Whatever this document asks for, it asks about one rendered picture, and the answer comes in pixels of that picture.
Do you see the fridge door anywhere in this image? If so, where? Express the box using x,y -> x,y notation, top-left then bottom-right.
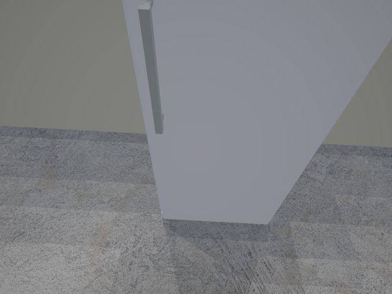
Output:
126,0 -> 392,225

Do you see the handle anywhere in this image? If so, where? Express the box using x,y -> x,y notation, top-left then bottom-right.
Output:
138,0 -> 164,134

